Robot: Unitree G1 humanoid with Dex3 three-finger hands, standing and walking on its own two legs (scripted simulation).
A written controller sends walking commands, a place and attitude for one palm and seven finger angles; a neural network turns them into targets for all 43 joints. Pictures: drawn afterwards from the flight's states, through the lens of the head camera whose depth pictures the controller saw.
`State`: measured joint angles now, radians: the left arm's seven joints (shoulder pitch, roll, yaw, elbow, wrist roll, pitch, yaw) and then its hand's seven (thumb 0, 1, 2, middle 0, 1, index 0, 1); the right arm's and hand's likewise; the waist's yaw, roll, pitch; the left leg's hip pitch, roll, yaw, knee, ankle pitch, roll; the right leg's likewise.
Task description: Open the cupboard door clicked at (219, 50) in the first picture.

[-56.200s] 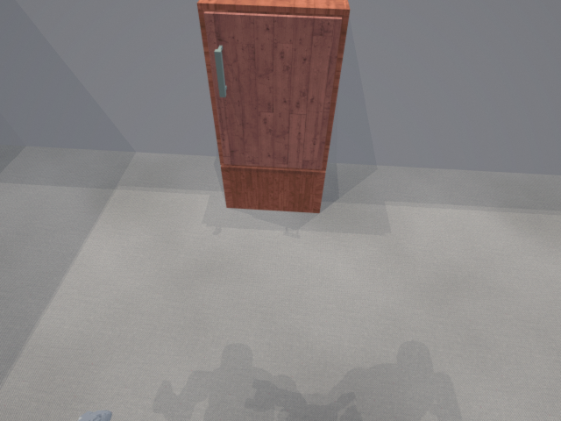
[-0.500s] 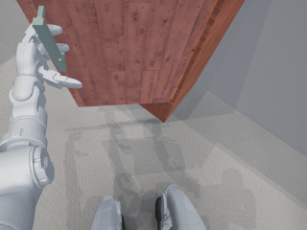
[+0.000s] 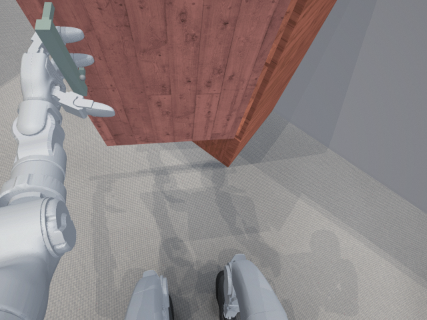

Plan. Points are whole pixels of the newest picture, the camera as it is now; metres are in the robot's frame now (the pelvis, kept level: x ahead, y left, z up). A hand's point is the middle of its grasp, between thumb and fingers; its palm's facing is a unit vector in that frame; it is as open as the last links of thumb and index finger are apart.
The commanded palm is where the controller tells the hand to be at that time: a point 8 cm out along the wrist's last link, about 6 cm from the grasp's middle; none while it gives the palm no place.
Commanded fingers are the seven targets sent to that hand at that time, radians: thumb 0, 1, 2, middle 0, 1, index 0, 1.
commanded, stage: close the thumb around the handle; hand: left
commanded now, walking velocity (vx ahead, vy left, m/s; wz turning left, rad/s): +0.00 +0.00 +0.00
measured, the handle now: (66, 54) +0.58 +0.21 +0.06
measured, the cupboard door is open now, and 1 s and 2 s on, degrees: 44 44 84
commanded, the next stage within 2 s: pull the door open along its arc in 0.74 s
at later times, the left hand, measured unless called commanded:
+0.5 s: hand (82, 77) +0.53 +0.18 +0.05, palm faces +0.01 -1.00 -0.02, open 8.4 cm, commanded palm +0.51 +0.21 +0.05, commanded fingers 0.00 0.84 0.88 -0.40 -1.34 -0.40 -1.34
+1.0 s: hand (82, 79) +0.53 +0.18 +0.05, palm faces +0.01 -1.00 -0.02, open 5.4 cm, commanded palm +0.48 +0.22 +0.05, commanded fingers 0.00 0.90 0.90 -0.40 -1.35 -0.40 -1.35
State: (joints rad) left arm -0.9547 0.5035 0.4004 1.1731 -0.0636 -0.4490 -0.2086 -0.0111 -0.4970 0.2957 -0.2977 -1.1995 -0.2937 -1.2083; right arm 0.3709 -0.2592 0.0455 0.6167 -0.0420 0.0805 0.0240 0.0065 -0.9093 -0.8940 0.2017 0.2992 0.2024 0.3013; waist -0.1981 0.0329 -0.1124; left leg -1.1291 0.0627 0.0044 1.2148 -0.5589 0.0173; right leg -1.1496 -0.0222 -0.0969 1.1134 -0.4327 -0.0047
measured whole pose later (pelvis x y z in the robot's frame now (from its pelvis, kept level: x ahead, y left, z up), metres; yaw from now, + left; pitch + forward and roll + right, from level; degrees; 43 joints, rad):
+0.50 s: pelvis +0.00 +0.00 +0.00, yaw +0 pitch +27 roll -4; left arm -0.95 0.49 0.39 1.17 -0.07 -0.45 -0.20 0.00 0.32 0.64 -0.36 -1.29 -0.35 -1.29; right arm 0.37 -0.26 0.04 0.62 -0.04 0.08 0.03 0.01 -0.91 -0.89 0.20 0.30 0.20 0.30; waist -0.19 0.04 -0.11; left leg -1.12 0.06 0.01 1.21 -0.56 0.02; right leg -1.14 -0.02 -0.09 1.11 -0.44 0.00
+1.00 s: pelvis +0.01 +0.00 +0.00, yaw -1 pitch +27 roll -4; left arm -0.89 0.48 0.40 1.12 -0.08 -0.45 -0.21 0.01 0.79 0.83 -0.38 -1.35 -0.37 -1.35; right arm 0.37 -0.26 0.04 0.61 -0.04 0.09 0.03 0.01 -0.91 -0.89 0.20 0.30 0.20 0.30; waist -0.19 0.04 -0.12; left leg -1.09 0.06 0.02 1.20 -0.57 0.02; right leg -1.12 -0.02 -0.08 1.09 -0.43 0.00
